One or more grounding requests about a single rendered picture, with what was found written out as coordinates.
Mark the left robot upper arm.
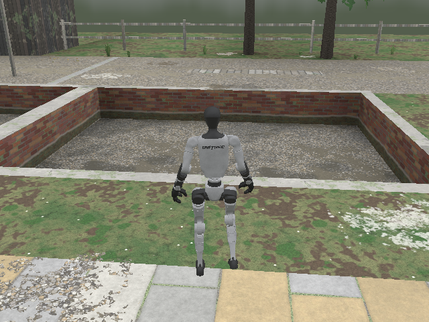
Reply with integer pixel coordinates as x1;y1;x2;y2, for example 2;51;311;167
181;136;199;174

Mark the robot left forearm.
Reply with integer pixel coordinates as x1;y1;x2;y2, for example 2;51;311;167
173;163;187;191

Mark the left robot hand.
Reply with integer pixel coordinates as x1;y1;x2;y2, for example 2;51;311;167
172;187;187;203

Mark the left robot foot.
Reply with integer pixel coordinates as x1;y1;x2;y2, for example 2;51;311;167
196;259;205;276

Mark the right robot thigh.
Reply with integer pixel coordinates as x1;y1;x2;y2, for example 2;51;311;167
223;186;237;226

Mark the robot right forearm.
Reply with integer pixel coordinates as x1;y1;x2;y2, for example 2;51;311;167
240;161;253;184

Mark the right robot hand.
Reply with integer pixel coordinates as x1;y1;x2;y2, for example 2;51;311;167
239;181;254;194

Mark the right robot upper arm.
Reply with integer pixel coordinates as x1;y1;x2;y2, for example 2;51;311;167
227;135;246;172

